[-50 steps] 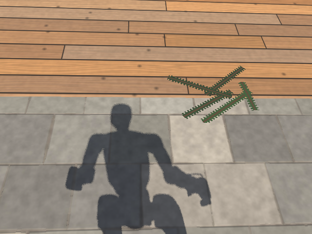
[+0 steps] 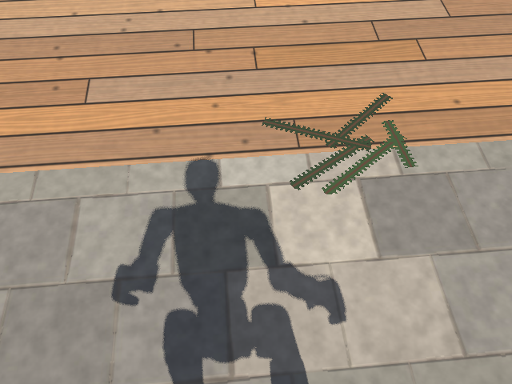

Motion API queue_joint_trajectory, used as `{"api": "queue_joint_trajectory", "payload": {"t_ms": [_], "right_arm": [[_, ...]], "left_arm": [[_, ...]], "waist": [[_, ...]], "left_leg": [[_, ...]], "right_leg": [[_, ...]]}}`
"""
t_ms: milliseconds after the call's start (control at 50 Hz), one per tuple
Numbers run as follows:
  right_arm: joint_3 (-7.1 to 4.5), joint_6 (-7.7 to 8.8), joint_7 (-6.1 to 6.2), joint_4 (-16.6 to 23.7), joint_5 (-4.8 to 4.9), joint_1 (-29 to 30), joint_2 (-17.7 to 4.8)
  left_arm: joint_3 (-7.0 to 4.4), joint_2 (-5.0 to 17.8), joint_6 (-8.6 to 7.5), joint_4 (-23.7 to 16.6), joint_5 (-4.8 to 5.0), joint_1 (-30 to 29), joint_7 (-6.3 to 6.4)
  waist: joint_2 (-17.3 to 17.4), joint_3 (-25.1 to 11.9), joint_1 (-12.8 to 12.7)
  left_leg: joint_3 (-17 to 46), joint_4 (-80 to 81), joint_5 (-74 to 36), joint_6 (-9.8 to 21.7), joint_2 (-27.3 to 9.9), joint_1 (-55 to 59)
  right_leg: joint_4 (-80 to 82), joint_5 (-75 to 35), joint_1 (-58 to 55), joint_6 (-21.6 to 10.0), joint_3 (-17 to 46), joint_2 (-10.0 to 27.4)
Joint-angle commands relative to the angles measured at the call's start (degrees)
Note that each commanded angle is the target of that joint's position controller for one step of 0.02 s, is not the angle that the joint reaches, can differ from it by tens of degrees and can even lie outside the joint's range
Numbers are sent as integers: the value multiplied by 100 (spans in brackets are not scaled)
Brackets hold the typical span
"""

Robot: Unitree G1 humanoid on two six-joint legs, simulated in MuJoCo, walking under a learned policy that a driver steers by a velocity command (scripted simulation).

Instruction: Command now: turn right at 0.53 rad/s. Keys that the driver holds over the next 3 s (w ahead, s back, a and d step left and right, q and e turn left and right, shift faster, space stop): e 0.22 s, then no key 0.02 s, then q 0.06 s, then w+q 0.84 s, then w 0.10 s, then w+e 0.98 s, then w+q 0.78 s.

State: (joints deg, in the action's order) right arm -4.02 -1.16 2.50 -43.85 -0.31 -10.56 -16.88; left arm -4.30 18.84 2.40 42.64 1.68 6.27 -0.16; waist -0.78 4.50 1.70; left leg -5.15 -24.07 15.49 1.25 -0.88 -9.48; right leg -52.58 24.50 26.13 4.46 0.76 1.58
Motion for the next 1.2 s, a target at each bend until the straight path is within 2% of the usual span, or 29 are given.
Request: {"api": "queue_joint_trajectory", "payload": {"t_ms": [20, 60, 100, 120, 140, 160, 180, 220, 300, 340, 400, 540, 620, 680, 700, 720, 740, 760, 780, 800, 820, 860, 960, 1080, 1120, 1140, 1160, 1180, 1200], "right_arm": [[-295, -6, 14, 324, 44, 117, -1127], [-315, -13, -22, 303, 128, 134, -1189], [-279, 62, -68, 206, 215, 21, -1025], [-227, 126, -114, 184, 41, -209, -828], [-60, 149, -144, 511, -289, 6, -409], [-148, 149, -110, 615, -99, 407, -698], [-198, 118, -79, 614, 76, 525, -838], [-260, 50, 26, 467, 16, 402, -909], [-212, 25, -4, 272, 44, -63, -694], [-102, 45, -72, 240, 50, 9, -472], [-81, 139, -159, 409, 156, 435, -655], [-7, 393, -283, 448, 193, 434, -547], [29, 423, -378, 453, 209, 251, -481], [-75, 393, -367, 187, 221, -667, -641], [-236, 380, -311, 50, 263, -1421, -1038], [-426, 415, -303, 85, 221, -1909, -1889], [-289, 500, -347, 171, 153, -1877, -1426], [-206, 554, -350, 271, 103, -1578, -1134], [-161, 574, -349, 372, 97, -1361, -959], [-128, 549, -344, 433, 120, -1182, -888], [-84, 530, -319, 496, 105, -1068, -815], [-106, 503, -250, 572, 119, -1015, -912], [-187, 441, -75, 505, 155, -1233, -1079], [-267, 368, -33, 382, 210, -1337, -1061], [-219, 310, -69, 475, 144, -1189, -912], [-96, 292, -95, 658, 55, -1119, -616], [114, 358, -124, 764, 141, -2133, 137], [56, 396, -121, 585, 312, -2249, -400], [-53, 398, -129, 589, 345, -1588, -807]], "left_arm": [[-38, 383, -67, -565, 25, -266, -127], [-94, 478, -24, -577, 14, -92, -175], [-209, 635, 19, -460, -48, 387, -126], [-373, 1120, 31, -462, -40, 734, -26], [-438, 1715, -5, -635, -135, 817, 50], [-367, 1446, -146, -661, -307, 928, -46], [-318, 1300, -260, -663, -278, 618, -72], [-224, 918, -296, -697, -83, 77, 6], [-25, 503, -291, -689, -203, -66, 120], [52, 323, -318, -487, -201, 161, 137], [-66, 824, -355, -297, -242, 423, 121], [-127, 895, -577, -60, -127, 622, 58], [-174, 926, -563, -55, -44, 518, -13], [-129, 743, -544, -81, -41, 377, -46], [-14, 407, -592, -185, -142, 229, -58], [105, 65, -734, -678, -273, -43, -67], [39, 422, -891, -644, -131, -139, -102], [-10, 638, -984, -639, 20, -82, -176], [-7, 654, -1022, -550, -14, -31, -197], [-22, 672, -1043, -548, -151, -104, -197], [-47, 665, -1030, -552, -230, -140, -200], [-14, 489, -980, -578, -246, -153, -224], [136, 139, -941, -834, -169, -1023, -226], [-23, 525, -994, -878, -101, -886, -210], [-200, 798, -1013, -650, -121, 143, -133], [-265, 1040, -999, -573, -223, 1064, -83], [-356, 1494, -932, -390, -301, 1550, -101], [-252, 986, -932, -348, -186, 1543, -153], [-150, 594, -908, -376, -149, 1208, -129]], "waist": [[922, -768, 73], [965, -809, -31], [710, -885, -279], [-242, -1054, -334], [-1671, -1220, -232], [-889, -1677, -654], [-593, -1180, -480], [-390, -738, -218], [-561, -1051, -49], [-626, -1064, -192], [-876, -500, -510], [-477, -125, -580], [-389, -182, -406], [-157, -512, 105], [504, -810, 423], [2005, -922, 458], [1369, -945, 541], [1140, -594, 373], [769, -449, 268], [477, -295, 184], [465, -261, 72], [534, -275, -26], [665, -54, 209], [846, -130, -11], [856, -870, -545], [514, -1829, -937], [-1495, -2806, -440], [-1539, -2669, -518], [-914, -1680, -639]], "left_leg": [[708, 315, -3454, 1122, -1462, 836], [588, 52, -3240, 976, -1531, 750], [175, -757, -2460, 479, -1277, 186], [-243, -1969, -1051, -48, -867, -911], [-102, -3593, 2571, -547, -32, -2520], [823, -4460, 2686, -559, 105, -2690], [943, -4626, 2168, -484, -33, -2803], [1021, -4192, 1250, -471, -214, -2751], [828, -3735, 459, -631, -156, -1915], [724, -2806, 145, -624, -291, -1643], [611, -2228, 249, -487, -286, -1918], [631, -1528, 437, -61, -402, -2238], [309, -959, 154, 116, -310, -1525], [45, -438, -83, 333, 62, 168], [981, -51, 170, 640, -456, 1123], [4060, 821, 921, 1705, -1784, 2204], [4767, 1231, 1458, 2005, -2034, 2381], [4240, 1199, 1258, 1829, -1893, 2233], [3638, 1138, 782, 1640, -1623, 1986], [3265, 1167, 139, 1514, -1466, 1707], [2921, 1221, -491, 1406, -1294, 1408], [2488, 1296, -1439, 1367, -1089, 1030], [1839, 1313, -1477, 1036, -617, -18], [2445, 699, -1900, 752, -1021, 579], [2231, -645, -3127, 506, -617, 517], [2059, -2167, -2285, 326, -257, -304], [1557, -4301, 1387, -67, 633, -2385], [1729, -5145, 1715, -101, 361, -3087], [1599, -5301, 1221, -106, 99, -3332]], "right_leg": [[894, -255, -154, -26, -312, 22], [1585, -635, -572, -183, -511, -90], [2739, -1723, -1627, -530, -497, -292], [2951, -3513, -2753, -901, 575, 344], [2778, -5861, -3371, -2020, 2785, 1940], [3146, -4959, -2976, -2737, 3146, 2215], [3303, -4118, -2610, -2475, 2635, 1853], [3370, -3013, -2095, -1867, 2013, 1255], [3414, -3329, -1785, -1786, 1275, 945], [3720, -1453, -1782, -1694, 1138, 789], [4253, 309, -1778, -1772, 1685, 1112], [4525, 363, -2311, -1756, 1534, 1478], [4342, -39, -2073, -1619, 920, 1377], [3170, -672, -1174, -1267, 153, 987], [1582, -1195, -502, -910, -462, 543], [-523, 164, 1619, -372, -762, -512], [-1381, 815, 2408, -434, 213, -335], [-1527, 338, 2685, -566, 361, -34], [-1355, -124, 2567, -609, 322, 144], [-953, -483, 2445, -578, 288, 235], [-604, -782, 2112, -528, 285, 292], [-85, -1190, 1723, -328, 118, 154], [1895, -2682, 635, -91, -68, -257], [2487, -2485, 3, -398, 297, -204], [2656, -2299, -1463, -687, 84, -238], [2385, -1874, -3140, -1039, 836, 554], [2830, -685, -5205, -1996, 3692, 2050], [3527, 534, -5012, -2083, 4785, 2197], [3663, 586, -4191, -1849, 3800, 1920]]}}
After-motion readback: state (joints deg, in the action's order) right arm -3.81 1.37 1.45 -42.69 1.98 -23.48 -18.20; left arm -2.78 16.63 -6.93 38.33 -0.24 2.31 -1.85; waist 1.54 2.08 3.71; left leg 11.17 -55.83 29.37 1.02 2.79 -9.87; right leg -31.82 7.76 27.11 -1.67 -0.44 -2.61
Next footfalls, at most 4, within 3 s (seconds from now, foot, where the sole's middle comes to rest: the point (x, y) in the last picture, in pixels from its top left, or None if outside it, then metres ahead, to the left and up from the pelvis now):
0.12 right None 0.05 -0.14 -0.78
0.70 left None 0.16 0.09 -0.78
1.14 right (292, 347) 0.52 -0.08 -0.78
1.58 left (176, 299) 0.67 0.23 -0.78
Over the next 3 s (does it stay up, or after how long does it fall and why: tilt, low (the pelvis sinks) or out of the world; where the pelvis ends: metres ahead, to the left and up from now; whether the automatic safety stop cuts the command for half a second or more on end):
stays up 1.33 0.03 0.00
